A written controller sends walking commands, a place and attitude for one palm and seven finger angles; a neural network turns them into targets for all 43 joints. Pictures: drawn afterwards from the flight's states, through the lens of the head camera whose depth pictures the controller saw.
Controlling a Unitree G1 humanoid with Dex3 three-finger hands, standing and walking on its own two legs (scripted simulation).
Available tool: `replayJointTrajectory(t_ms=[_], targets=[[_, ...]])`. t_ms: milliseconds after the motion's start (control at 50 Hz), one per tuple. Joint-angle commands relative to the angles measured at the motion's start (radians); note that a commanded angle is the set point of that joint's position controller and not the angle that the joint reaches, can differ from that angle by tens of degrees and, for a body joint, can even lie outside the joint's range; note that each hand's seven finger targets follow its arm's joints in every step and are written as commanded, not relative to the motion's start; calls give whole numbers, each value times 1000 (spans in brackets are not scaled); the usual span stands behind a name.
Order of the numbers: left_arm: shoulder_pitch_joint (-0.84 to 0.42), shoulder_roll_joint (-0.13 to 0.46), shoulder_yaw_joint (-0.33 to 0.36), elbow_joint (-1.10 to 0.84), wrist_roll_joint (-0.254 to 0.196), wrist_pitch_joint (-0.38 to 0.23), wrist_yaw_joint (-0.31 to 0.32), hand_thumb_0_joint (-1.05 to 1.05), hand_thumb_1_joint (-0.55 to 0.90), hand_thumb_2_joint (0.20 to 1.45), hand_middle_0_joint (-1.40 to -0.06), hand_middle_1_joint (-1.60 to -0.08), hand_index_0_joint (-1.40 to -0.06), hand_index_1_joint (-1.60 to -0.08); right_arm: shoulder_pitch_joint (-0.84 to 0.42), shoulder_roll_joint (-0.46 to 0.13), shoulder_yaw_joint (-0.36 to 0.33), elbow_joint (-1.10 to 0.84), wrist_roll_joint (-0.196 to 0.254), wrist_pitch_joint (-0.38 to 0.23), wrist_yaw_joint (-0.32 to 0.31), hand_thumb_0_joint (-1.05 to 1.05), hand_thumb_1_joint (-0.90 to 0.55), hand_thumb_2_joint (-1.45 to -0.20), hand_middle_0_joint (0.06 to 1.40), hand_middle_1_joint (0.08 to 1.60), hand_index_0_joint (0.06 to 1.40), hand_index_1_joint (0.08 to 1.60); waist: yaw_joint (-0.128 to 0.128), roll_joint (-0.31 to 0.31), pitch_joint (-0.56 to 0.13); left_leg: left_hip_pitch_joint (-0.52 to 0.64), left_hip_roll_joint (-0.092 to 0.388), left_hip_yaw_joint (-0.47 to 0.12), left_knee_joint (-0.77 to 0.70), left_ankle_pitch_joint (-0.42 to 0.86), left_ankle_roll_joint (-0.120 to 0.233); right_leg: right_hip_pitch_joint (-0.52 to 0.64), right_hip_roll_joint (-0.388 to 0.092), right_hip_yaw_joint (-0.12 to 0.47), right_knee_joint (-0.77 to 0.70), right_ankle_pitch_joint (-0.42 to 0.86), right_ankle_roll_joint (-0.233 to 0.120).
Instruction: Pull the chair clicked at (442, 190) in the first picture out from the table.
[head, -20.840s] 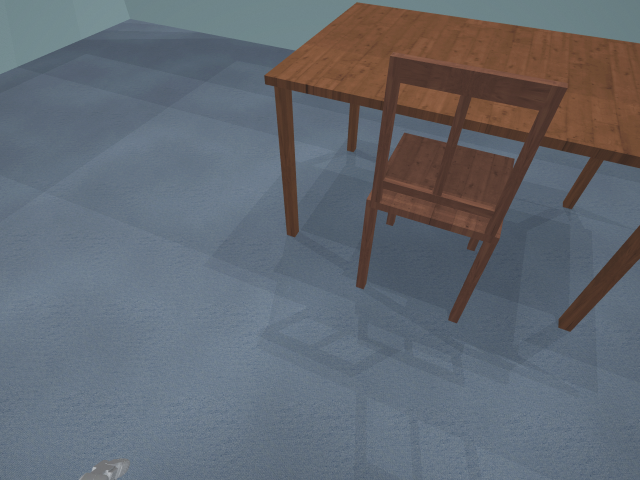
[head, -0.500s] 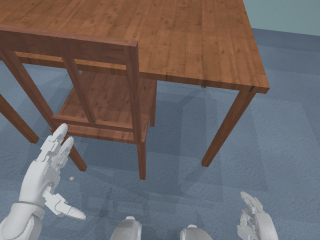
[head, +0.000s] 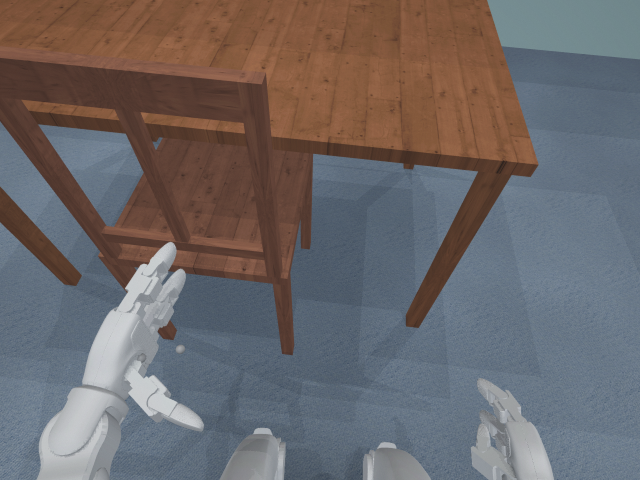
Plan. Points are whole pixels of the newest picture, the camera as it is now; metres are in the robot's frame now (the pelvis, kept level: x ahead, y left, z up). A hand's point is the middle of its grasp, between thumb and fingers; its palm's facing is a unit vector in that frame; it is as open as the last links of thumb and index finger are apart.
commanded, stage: aim the fingers beside a spindle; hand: left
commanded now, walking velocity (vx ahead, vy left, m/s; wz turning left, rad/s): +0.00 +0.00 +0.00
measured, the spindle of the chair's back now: (159, 184) +0.53 +0.28 +0.01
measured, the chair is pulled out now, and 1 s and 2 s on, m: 0.00 0.00 0.00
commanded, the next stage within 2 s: none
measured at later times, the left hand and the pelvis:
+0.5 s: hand (214, 316) +0.30 +0.14 +0.03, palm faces -0.11 -0.99 -0.04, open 16.9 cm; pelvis +0.00 -0.01 -0.01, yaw +0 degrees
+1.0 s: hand (245, 296) +0.34 +0.12 +0.01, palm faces -0.14 -0.99 -0.02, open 17.0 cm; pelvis +0.00 -0.01 -0.02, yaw -1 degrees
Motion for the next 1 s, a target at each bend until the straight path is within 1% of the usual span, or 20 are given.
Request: replayJointTrajectory(t_ms=[0,40,140,180,200,240,280,360,520,580,620,640,680,700,740,760,840,900,940,980], targets=[[-120,167,123,-229,-10,-89,53,0,-500,300,-60,-80,-60,-80,-37,-128,-68,-147,4,-50,-6,0,-900,-900,200,300,200,300,14,34,-248,199,-28,-32,-181,181,14,95,26,58,-180,148,-12],[-112,167,127,-220,-4,-91,68,0,-500,300,-60,-80,-60,-80,-37,-127,-68,-148,2,-42,-1,0,-900,-900,200,300,200,300,23,50,-260,194,-28,-31,-179,209,12,105,27,56,-166,175,-16],[-162,86,25,-152,10,-79,60,0,-500,300,-60,-80,-60,-80,-28,-131,-67,-146,4,-32,6,0,-900,-900,200,300,200,300,-20,4,-218,156,-28,-27,-162,155,18,57,24,64,-181,138,-6],[-183,103,31,-157,13,-83,50,0,-500,300,-60,-80,-60,-80,-20,-138,-71,-141,5,-34,3,0,-900,-900,200,300,200,300,-17,14,-254,161,-27,-24,-151,168,17,65,20,70,-173,153,-6],[-191,86,8,-165,14,-86,48,0,-500,300,-60,-80,-60,-80,-20,-137,-70,-143,5,-36,3,0,-900,-900,200,300,200,300,-18,25,-258,174,-26,-28,-153,174,16,58,20,66,-170,159,-7],[-229,84,-2,-171,12,-90,52,0,-500,300,-60,-80,-60,-80,-17,-138,-70,-140,4,-36,1,0,-900,-900,200,300,200,300,-26,2,-265,168,-26,-33,-146,171,19,50,22,66,-165,154,-7],[-244,122,45,-173,13,-101,68,0,-500,300,-60,-80,-60,-80,-18,-138,-73,-133,1,-35,-1,0,-900,-900,200,300,200,300,-12,4,-289,156,-27,-24,-135,174,18,66,18,76,-161,157,-7],[-270,109,41,-147,35,-114,108,0,-500,300,-60,-80,-60,-80,-23,-131,-71,-129,-3,-25,7,0,-900,-900,200,300,200,300,-5,17,-290,151,-28,-25,-131,185,15,44,18,69,-138,165,-10],[-334,59,-22,-90,59,-93,118,0,-500,300,-60,-80,-60,-80,-18,-132,-73,-131,-4,6,19,0,-900,-900,200,300,200,300,-16,17,-326,147,-29,-19,-112,199,16,40,15,77,-126,201,-8],[-404,81,-3,-44,60,-90,122,0,-500,300,-60,-80,-60,-80,-12,-137,-73,-118,-4,18,15,0,-900,-900,200,300,200,300,-32,-31,-305,105,-27,-17,-94,165,19,27,17,85,-132,171,-4],[-448,65,-16,-28,64,-97,132,0,-500,300,-60,-80,-60,-80,-17,-133,-71,-115,-4,21,14,0,-900,-900,200,300,200,300,-33,-25,-298,93,-30,-17,-89,145,19,15,17,89,-131,147,-5],[-479,86,1,-42,64,-105,137,0,-500,300,-60,-80,-60,-80,-13,-134,-70,-115,-7,21,13,0,-900,-900,200,300,200,300,-26,1,-321,93,-31,-16,-83,162,20,23,18,88,-117,162,-9],[-475,97,19,-27,71,-113,148,0,-500,300,-60,-80,-60,-80,-13,-132,-72,-114,-8,28,15,0,-900,-900,200,300,200,300,-15,0,-350,111,-30,-15,-82,193,16,31,17,88,-105,197,-11],[-492,71,-3,-28,72,-117,152,0,-500,300,-60,-80,-60,-80,-14,-128,-71,-113,-10,29,18,0,-900,-900,200,300,200,300,-19,0,-361,119,-32,-15,-80,207,18,34,17,88,-102,215,-9],[-494,92,14,-28,76,-122,160,0,-500,300,-60,-80,-60,-80,-8,-130,-73,-111,-12,33,22,0,-900,-900,200,300,200,300,-9,21,-389,121,-33,-14,-73,236,17,47,17,89,-90,244,-13],[-473,74,3,-20,78,-121,161,0,-500,300,-60,-80,-60,-80,-6,-126,-74,-112,-13,37,25,0,-900,-900,200,300,200,300,-6,23,-404,136,-33,-12,-73,257,15,52,15,89,-85,271,-12],[-484,39,-34,53,85,-104,158,0,-500,300,-60,-80,-60,-80,8,-130,-76,-105,-11,56,32,0,-900,-900,200,300,200,300,-30,-34,-359,97,-30,-14,-64,242,19,30,19,85,-85,271,-8],[-483,36,-30,58,85,-106,158,0,-500,300,-60,-80,-60,-80,5,-130,-81,-109,-11,67,35,0,-900,-900,200,300,200,300,-22,-27,-366,84,-33,-6,-58,233,17,32,14,93,-84,272,-6],[-521,51,-22,52,85,-116,161,0,-500,300,-60,-80,-60,-80,7,-131,-80,-106,-11,71,34,0,-900,-900,200,300,200,300,-24,-29,-367,78,-32,-9,-52,234,18,29,16,93,-77,270,-11],[-573,31,-46,35,91,-133,171,0,-500,300,-60,-80,-60,-80,3,-128,-79,-103,-12,74,35,0,-900,-900,200,300,200,300,-32,-12,-374,95,-31,-14,-50,227,16,-2,15,90,-69,254,-10]])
